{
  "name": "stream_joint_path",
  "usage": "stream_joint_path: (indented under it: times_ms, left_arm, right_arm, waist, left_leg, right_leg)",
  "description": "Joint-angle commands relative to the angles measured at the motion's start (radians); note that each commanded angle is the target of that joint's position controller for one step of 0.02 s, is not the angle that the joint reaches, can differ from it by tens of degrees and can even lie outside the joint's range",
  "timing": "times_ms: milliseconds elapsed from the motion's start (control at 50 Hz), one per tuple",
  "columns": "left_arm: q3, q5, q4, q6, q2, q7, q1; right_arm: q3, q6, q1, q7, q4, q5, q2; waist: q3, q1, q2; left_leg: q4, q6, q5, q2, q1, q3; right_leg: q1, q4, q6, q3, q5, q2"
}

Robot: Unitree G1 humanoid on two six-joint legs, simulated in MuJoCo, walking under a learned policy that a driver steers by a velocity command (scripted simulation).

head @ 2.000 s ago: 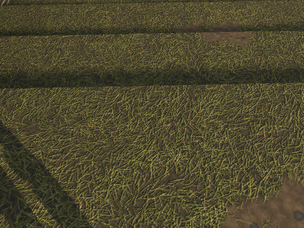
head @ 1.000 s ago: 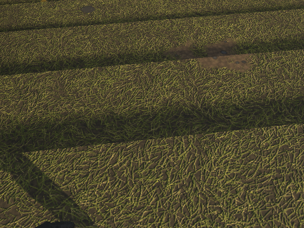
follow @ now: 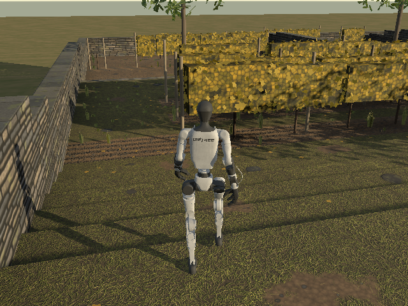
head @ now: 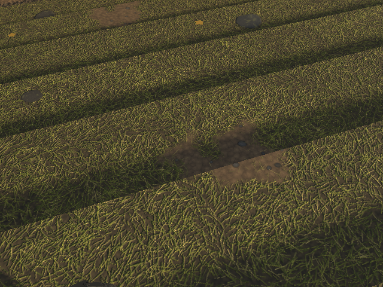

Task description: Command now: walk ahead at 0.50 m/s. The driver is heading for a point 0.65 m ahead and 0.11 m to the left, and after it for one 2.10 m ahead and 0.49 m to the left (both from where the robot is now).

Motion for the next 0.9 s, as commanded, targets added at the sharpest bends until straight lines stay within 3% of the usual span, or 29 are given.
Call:
stream_joint_path:
  times_ms: [20, 60, 80, 100, 120, 140, 160, 180, 220, 280, 300, 340, 360, 400, 440, 540, 560, 640, 680, 700, 720, 740, 760, 780, 800, 820, 840, 860, 900]
  left_arm:
    - [0.042, -0.015, -0.105, -0.021, 0.115, 0.015, -0.128]
    - [0.062, -0.042, -0.075, -0.036, 0.163, 0.024, -0.001]
    - [0.081, -0.050, -0.018, -0.048, 0.224, 0.031, 0.214]
    - [0.080, -0.044, 0.019, -0.046, 0.244, 0.030, 0.443]
    - [0.079, -0.003, 0.083, -0.053, 0.179, 0.037, 0.628]
    - [0.090, 0.001, 0.102, -0.071, 0.196, 0.043, 0.549]
    - [0.082, -0.013, 0.082, -0.069, 0.162, 0.049, 0.411]
    - [0.056, -0.019, 0.076, -0.062, 0.086, 0.055, 0.343]
    - [0.031, -0.013, 0.045, -0.060, 0.001, 0.063, 0.246]
    - [0.056, 0.012, 0.077, -0.071, 0.074, 0.064, 0.286]
    - [0.053, 0.036, 0.096, -0.074, 0.060, 0.071, 0.311]
    - [0.025, 0.039, 0.104, -0.095, 0.004, 0.082, 0.320]
    - [0.023, 0.022, 0.121, -0.100, 0.022, 0.081, 0.358]
    - [0.004, 0.032, 0.155, -0.090, 0.015, 0.071, 0.430]
    - [-0.016, 0.039, 0.178, -0.085, 0.007, 0.057, 0.472]
    - [-0.037, 0.027, 0.263, -0.079, 0.009, 0.077, 0.647]
    - [-0.041, 0.012, 0.268, -0.076, 0.006, 0.076, 0.638]
    - [-0.016, -0.015, 0.310, -0.051, 0.068, 0.086, 0.654]
    - [-0.005, 0.005, 0.341, -0.030, 0.106, 0.078, 0.649]
    - [0.005, 0.025, 0.336, -0.032, 0.138, 0.049, 0.652]
    - [-0.010, 0.058, 0.313, -0.032, 0.093, 0.024, 0.641]
    - [-0.051, 0.049, 0.249, -0.036, -0.042, -0.008, 0.714]
    - [-0.019, -0.030, 0.132, -0.042, 0.091, -0.036, 0.392]
    - [-0.014, -0.059, 0.037, -0.074, 0.102, -0.024, 0.148]
    - [-0.002, -0.055, -0.014, -0.095, 0.122, 0.002, 0.074]
    - [0.013, -0.009, -0.008, -0.110, 0.150, 0.039, 0.118]
    - [0.018, 0.011, 0.019, -0.108, 0.132, 0.064, 0.177]
    - [0.023, -0.011, 0.051, -0.095, 0.112, 0.069, 0.266]
    - [0.014, -0.060, 0.095, -0.066, 0.085, 0.044, 0.360]
  right_arm:
    - [-0.042, -0.002, 0.016, -0.010, -0.024, 0.010, -0.169]
    - [-0.051, -0.004, -0.026, -0.013, -0.030, 0.008, -0.208]
    - [-0.040, -0.012, -0.020, -0.015, -0.045, -0.002, -0.182]
    - [0.016, -0.026, 0.177, -0.011, -0.050, -0.031, -0.023]
    - [-0.009, -0.027, 0.024, 0.007, -0.052, 0.001, -0.106]
    - [-0.022, -0.023, -0.104, -0.001, -0.085, 0.030, -0.123]
    - [-0.027, -0.018, -0.143, -0.024, -0.083, 0.026, -0.150]
    - [-0.018, -0.011, -0.116, -0.037, -0.080, -0.001, -0.125]
    - [0.010, 0.010, -0.120, -0.027, -0.076, -0.014, -0.039]
    - [-0.002, 0.030, -0.162, -0.005, -0.095, -0.002, -0.052]
    - [0.015, 0.036, -0.116, 0.011, -0.085, -0.029, -0.010]
    - [0.012, 0.030, -0.192, 0.016, -0.126, -0.037, -0.026]
    - [0.003, 0.027, -0.230, 0.011, -0.137, -0.023, -0.041]
    - [0.002, 0.041, -0.262, -0.002, -0.137, -0.021, -0.043]
    - [-0.003, 0.052, -0.284, -0.001, -0.153, -0.024, -0.059]
    - [0.002, 0.063, -0.485, -0.008, -0.209, -0.016, -0.050]
    - [-0.001, 0.059, -0.499, -0.008, -0.200, -0.015, -0.054]
    - [-0.004, 0.055, -0.550, -0.004, -0.175, -0.023, -0.065]
    - [-0.021, 0.036, -0.403, -0.020, -0.091, -0.026, -0.102]
    - [-0.054, 0.017, -0.188, -0.043, -0.030, 0.001, -0.167]
    - [-0.084, 0.014, 0.020, -0.049, 0.015, -0.012, -0.239]
    - [-0.121, 0.034, 0.238, -0.047, 0.067, 0.017, -0.362]
    - [-0.114, 0.043, 0.369, -0.043, 0.102, 0.021, -0.287]
    - [-0.116, 0.047, 0.272, -0.074, 0.054, 0.031, -0.247]
    - [-0.105, 0.044, 0.103, -0.084, -0.003, 0.031, -0.252]
    - [-0.079, 0.024, -0.078, -0.092, -0.050, 0.053, -0.199]
    - [-0.065, 0.015, -0.158, -0.072, -0.080, 0.033, -0.174]
    - [-0.063, 0.006, -0.235, -0.052, -0.126, 0.042, -0.175]
    - [-0.095, -0.016, -0.285, -0.011, -0.171, 0.029, -0.273]
  waist:
    - [0.075, 0.046, 0.085]
    - [-0.009, 0.127, 0.076]
    - [-0.166, 0.182, 0.001]
    - [-0.461, 0.190, -0.252]
    - [-0.362, 0.297, -0.130]
    - [-0.085, 0.266, -0.077]
    - [0.025, 0.210, -0.031]
    - [-0.017, 0.148, -0.023]
    - [0.004, 0.089, 0.002]
    - [0.027, 0.095, -0.011]
    - [0.026, 0.084, 0.000]
    - [0.040, 0.100, 0.017]
    - [0.036, 0.121, 0.019]
    - [0.039, 0.135, -0.039]
    - [0.097, 0.129, -0.032]
    - [0.202, 0.213, 0.007]
    - [0.199, 0.208, 0.018]
    - [0.248, 0.224, 0.053]
    - [0.179, 0.168, 0.110]
    - [0.065, 0.087, 0.144]
    - [-0.052, 0.009, 0.187]
    - [-0.459, -0.003, 0.335]
    - [-0.534, -0.198, 0.132]
    - [-0.356, -0.225, 0.011]
    - [-0.203, -0.126, -0.026]
    - [-0.067, 0.003, -0.051]
    - [0.046, 0.103, 0.051]
    - [0.038, 0.151, 0.066]
    - [0.007, 0.197, 0.050]
  left_leg:
    - [0.030, 0.158, 0.690, 0.302, 0.032, -0.124]
    - [0.189, 0.098, 0.943, 0.244, -0.081, -0.061]
    - [0.432, 0.037, 0.806, 0.166, -0.229, -0.019]
    - [0.816, -0.062, 0.077, -0.005, -0.631, -0.027]
    - [1.068, -0.033, -0.275, -0.039, -0.832, -0.114]
    - [1.149, 0.007, -0.176, 0.044, -0.905, -0.174]
    - [1.131, 0.015, -0.086, 0.111, -0.872, -0.161]
    - [1.082, 0.029, -0.016, 0.152, -0.779, -0.181]
    - [1.000, 0.019, 0.072, 0.194, -0.676, -0.178]
    - [0.875, -0.021, 0.171, 0.188, -0.696, -0.122]
    - [0.898, -0.011, 0.306, 0.195, -0.689, -0.130]
    - [0.720, -0.006, 0.525, 0.221, -0.803, -0.180]
    - [0.613, -0.010, 0.649, 0.209, -0.794, -0.156]
    - [0.481, -0.011, 0.854, 0.177, -0.702, -0.108]
    - [0.491, 0.000, 0.856, 0.179, -0.694, -0.107]
    - [0.298, 0.003, 0.764, 0.207, -0.860, -0.090]
    - [0.277, 0.007, 0.736, 0.193, -0.774, -0.055]
    - [0.138, 0.002, 0.577, 0.184, -0.679, -0.002]
    - [0.042, 0.011, 0.557, 0.166, -0.476, 0.006]
    - [0.056, 0.037, 0.762, 0.094, -0.137, 0.106]
    - [0.203, 0.136, 1.078, 0.151, 0.317, 0.044]
    - [0.580, 0.454, 1.695, 0.407, 0.924, -0.271]
    - [0.511, 0.475, 1.592, 0.487, 1.059, -0.478]
    - [0.452, 0.403, 1.315, 0.488, 0.853, -0.445]
    - [0.352, 0.363, 1.193, 0.454, 0.471, -0.398]
    - [0.252, 0.317, 1.072, 0.406, 0.128, -0.363]
    - [0.182, 0.312, 1.078, 0.372, -0.192, -0.303]
    - [0.077, 0.328, 1.042, 0.331, -0.430, -0.240]
    - [0.035, 0.285, 0.959, 0.252, -0.593, -0.197]
  right_leg:
    - [0.038, -0.045, -0.042, -0.036, -0.117, 0.035]
    - [0.386, -0.069, -0.100, -0.077, -0.029, 0.087]
    - [0.719, 0.002, -0.185, 0.013, 0.127, 0.026]
    - [1.276, -0.090, -0.466, 0.471, 0.121, -0.274]
    - [1.238, -0.242, -0.414, 0.652, -0.085, -0.303]
    - [0.960, -0.289, -0.304, 0.520, -0.211, -0.290]
    - [0.729, -0.325, -0.277, 0.421, -0.197, -0.283]
    - [0.614, -0.347, -0.264, 0.331, -0.117, -0.261]
    - [0.439, -0.415, -0.242, 0.214, -0.067, -0.231]
    - [0.367, -0.444, -0.224, 0.042, -0.038, -0.169]
    - [0.339, -0.404, -0.208, 0.009, -0.045, -0.155]
    - [0.408, -0.361, -0.187, 0.001, -0.077, -0.158]
    - [0.418, -0.342, -0.193, -0.037, -0.089, -0.144]
    - [0.377, -0.250, -0.182, -0.078, -0.177, -0.108]
    - [0.353, -0.209, -0.196, -0.038, -0.220, -0.158]
    - [0.615, -0.073, -0.151, 0.000, -0.285, -0.226]
    - [0.572, -0.053, -0.138, -0.029, -0.281, -0.206]
    - [0.634, 0.023, -0.114, -0.043, -0.157, -0.205]
    - [0.670, 0.237, -0.080, -0.071, 0.013, -0.174]
    - [0.563, 0.405, -0.031, -0.163, 0.121, -0.096]
    - [0.220, 0.651, 0.062, -0.183, -0.040, -0.073]
    - [-0.065, 1.128, 0.188, -0.139, -0.820, 0.050]
    - [-0.375, 1.356, 0.234, -0.030, -0.935, 0.075]
    - [-0.512, 1.231, 0.218, 0.046, -0.891, 0.003]
    - [-0.386, 1.121, 0.167, 0.053, -0.901, -0.059]
    - [-0.281, 0.736, 0.117, 0.106, -0.693, -0.104]
    - [-0.093, 0.643, 0.094, 0.065, -0.640, -0.121]
    - [0.105, 0.419, 0.083, 0.043, -0.480, -0.095]
    - [0.338, 0.215, 0.087, -0.035, -0.269, -0.035]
